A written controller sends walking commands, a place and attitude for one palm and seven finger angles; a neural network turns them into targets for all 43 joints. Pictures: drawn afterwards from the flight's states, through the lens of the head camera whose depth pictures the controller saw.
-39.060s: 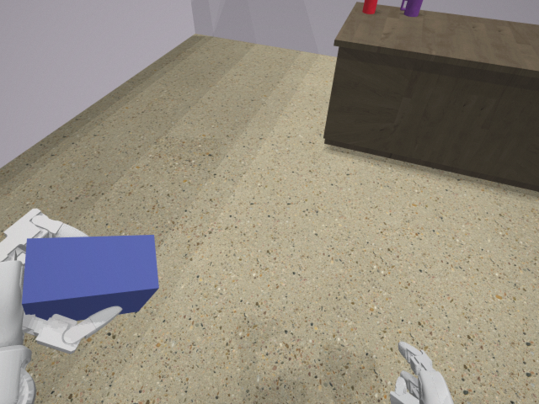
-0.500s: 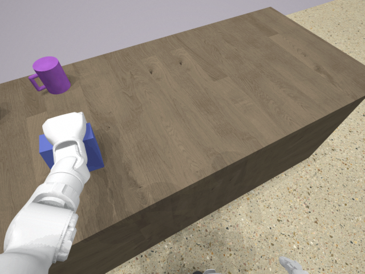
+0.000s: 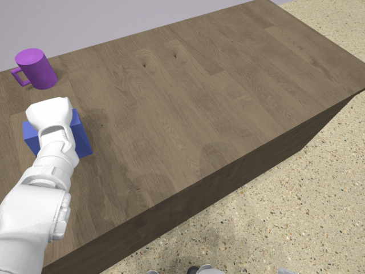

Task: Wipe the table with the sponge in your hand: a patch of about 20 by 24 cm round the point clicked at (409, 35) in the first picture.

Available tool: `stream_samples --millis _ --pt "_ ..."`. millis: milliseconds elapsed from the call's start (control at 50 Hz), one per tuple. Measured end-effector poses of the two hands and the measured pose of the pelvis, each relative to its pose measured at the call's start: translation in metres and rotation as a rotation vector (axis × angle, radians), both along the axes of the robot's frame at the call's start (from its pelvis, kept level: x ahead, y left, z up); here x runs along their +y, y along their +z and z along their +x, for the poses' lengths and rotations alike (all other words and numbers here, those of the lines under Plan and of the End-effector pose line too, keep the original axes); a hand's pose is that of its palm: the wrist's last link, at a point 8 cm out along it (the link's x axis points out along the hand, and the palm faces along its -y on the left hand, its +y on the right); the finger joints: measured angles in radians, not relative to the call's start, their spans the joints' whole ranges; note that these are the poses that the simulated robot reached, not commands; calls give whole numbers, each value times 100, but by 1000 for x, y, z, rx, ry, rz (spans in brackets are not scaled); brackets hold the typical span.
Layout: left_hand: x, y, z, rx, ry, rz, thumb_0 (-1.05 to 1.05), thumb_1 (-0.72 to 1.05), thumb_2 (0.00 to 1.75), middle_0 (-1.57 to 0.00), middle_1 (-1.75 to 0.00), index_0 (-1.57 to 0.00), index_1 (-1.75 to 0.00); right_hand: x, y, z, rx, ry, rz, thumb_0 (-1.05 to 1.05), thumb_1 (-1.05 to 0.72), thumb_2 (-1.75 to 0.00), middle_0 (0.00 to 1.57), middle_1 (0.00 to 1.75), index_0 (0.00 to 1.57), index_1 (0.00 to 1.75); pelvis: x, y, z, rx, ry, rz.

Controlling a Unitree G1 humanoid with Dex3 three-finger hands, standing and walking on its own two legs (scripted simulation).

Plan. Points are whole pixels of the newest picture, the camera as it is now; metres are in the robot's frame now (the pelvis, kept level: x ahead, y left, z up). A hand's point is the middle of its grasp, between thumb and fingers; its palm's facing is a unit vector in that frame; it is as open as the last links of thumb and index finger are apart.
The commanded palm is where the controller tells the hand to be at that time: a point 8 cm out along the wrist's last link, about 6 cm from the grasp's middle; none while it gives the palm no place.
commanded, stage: wipe forward along the middle lane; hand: left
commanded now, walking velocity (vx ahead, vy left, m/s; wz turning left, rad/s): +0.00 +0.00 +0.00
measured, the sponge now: (63, 144) +0.43 +0.30 -0.03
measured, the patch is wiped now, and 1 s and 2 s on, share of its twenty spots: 1.00 1.00 1.00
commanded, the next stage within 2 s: slide back across to the first lane in 0.10 s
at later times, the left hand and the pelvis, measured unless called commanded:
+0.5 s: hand (42, 121) +0.47 +0.34 +0.02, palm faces -0.12 -0.04 -0.99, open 10.3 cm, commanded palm +0.45 +0.33 +0.07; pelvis +0.01 +0.02 +0.00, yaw -2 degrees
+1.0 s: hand (22, 127) +0.45 +0.38 +0.02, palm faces -0.12 -0.05 -0.99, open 10.3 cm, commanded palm +0.42 +0.36 +0.07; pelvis +0.04 +0.04 +0.01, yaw +0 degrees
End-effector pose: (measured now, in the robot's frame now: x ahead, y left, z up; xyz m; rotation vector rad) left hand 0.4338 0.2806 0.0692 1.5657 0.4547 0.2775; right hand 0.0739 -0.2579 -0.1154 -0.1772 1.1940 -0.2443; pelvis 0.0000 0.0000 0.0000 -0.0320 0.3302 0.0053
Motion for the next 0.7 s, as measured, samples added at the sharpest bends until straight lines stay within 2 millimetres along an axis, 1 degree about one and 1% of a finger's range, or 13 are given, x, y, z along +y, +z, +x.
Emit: stream_samples --millis 100,240,340,420,480,560,700 --pt "6 1 10 6 9 6 1 -53 106 -73 -129 -73 -130 1 -1 -10 22 -8 -9 0 -90 -90 20 30 20 30 3 -2 -2 17 2 -5" --pt "14 0 21 17 8 2 1 -53 106 -73 -129 -73 -130 3 -2 -31 69 -31 -20 0 -90 -90 20 30 20 30 9 -5 -1 35 -3 -13" --pt "25 2 25 4 17 -19 1 -52 106 -72 -130 -73 -131 5 0 -43 98 -54 -24 0 -90 -90 20 30 20 30 13 -5 1 39 -15 -16" --pt "37 3 25 6 21 -23 1 -52 106 -71 -131 -72 -132 9 3 -48 115 -65 -21 0 -90 -90 20 30 20 30 17 -3 4 33 -20 -20" --pt "46 3 23 8 27 -36 1 -52 106 -71 -131 -71 -132 12 5 -47 122 -68 -20 0 -90 -90 20 30 20 30 20 -1 7 28 -22 -22" --pt "59 5 19 12 20 -35 1 -51 106 -70 -132 -71 -133 17 9 -38 117 -66 -19 0 -90 -90 20 30 20 30 25 2 14 15 -18 -26" --pt "77 4 11 15 11 -46 1 -51 106 -70 -132 -70 -133 26 14 -7 83 -35 -20 0 -90 -90 20 30 20 30 33 6 26 -7 2 -34"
